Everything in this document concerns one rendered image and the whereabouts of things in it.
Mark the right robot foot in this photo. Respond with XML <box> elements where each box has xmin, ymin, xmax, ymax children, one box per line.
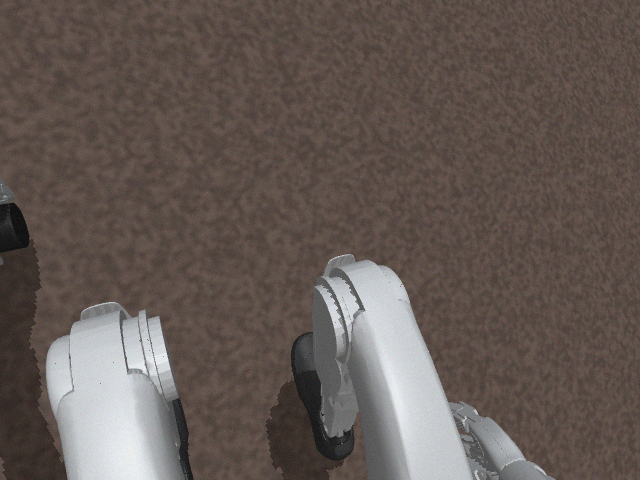
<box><xmin>291</xmin><ymin>332</ymin><xmax>354</xmax><ymax>461</ymax></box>

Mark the left robot foot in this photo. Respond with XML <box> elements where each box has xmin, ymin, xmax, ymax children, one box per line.
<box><xmin>172</xmin><ymin>398</ymin><xmax>194</xmax><ymax>480</ymax></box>

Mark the can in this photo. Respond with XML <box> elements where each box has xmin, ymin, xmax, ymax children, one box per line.
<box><xmin>0</xmin><ymin>203</ymin><xmax>29</xmax><ymax>253</ymax></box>

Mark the right robot arm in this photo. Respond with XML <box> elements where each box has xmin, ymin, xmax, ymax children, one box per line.
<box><xmin>499</xmin><ymin>460</ymin><xmax>556</xmax><ymax>480</ymax></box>

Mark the right robot hand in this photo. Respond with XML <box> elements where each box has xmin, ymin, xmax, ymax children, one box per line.
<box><xmin>448</xmin><ymin>401</ymin><xmax>527</xmax><ymax>480</ymax></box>

